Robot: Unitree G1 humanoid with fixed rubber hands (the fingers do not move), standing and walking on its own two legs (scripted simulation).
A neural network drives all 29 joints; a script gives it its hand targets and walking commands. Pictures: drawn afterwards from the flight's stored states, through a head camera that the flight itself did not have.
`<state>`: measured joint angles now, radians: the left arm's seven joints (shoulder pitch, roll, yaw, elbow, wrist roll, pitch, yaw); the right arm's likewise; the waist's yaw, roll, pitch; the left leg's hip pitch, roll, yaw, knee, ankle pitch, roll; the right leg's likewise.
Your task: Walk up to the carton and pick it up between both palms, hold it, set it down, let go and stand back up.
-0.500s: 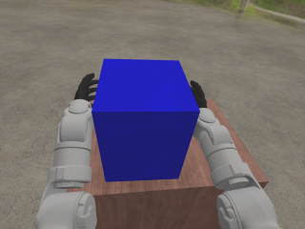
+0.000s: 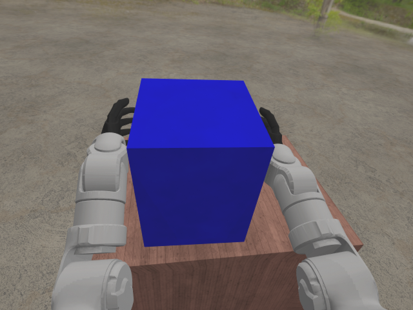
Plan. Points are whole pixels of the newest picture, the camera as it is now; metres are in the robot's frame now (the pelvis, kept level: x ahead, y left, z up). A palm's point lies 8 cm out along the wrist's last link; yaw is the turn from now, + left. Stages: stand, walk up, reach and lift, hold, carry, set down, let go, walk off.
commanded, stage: reach and lift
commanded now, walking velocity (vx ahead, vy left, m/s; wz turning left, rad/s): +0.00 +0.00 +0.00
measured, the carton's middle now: (194, 162) +0.38 +0.00 +0.16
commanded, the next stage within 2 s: hold in 0.04 s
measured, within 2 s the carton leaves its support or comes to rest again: neither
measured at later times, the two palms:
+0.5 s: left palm (101, 131) +0.36 +0.16 +0.24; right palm (269, 138) +0.36 -0.14 +0.23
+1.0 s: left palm (106, 133) +0.36 +0.15 +0.24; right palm (272, 140) +0.37 -0.14 +0.23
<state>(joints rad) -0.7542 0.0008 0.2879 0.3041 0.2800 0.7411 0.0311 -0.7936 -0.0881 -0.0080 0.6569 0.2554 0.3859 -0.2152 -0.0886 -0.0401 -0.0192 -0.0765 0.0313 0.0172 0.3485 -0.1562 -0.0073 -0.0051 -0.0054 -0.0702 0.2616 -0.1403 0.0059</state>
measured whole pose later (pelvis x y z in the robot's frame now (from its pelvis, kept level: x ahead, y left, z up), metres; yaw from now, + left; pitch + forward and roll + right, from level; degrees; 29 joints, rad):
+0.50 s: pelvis +0.00 +0.00 +0.00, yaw +1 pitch -8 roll -1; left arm -0.78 0.02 0.32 0.25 0.28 0.82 -0.02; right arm -0.82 -0.07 -0.01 0.60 0.27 0.47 -0.25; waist -0.08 -0.04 -0.04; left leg -0.07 0.03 0.01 0.35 -0.15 -0.01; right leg 0.00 -0.01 -0.08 0.28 -0.15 0.00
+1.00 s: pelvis +0.00 +0.00 +0.00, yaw +0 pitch -8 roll -1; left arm -0.72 -0.01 0.30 0.17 0.29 0.84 0.00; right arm -0.78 -0.10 0.03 0.54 0.30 0.48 -0.26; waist -0.09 -0.03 -0.03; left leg -0.05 0.03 0.01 0.36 -0.17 -0.01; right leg 0.03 0.00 -0.08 0.27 -0.16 0.00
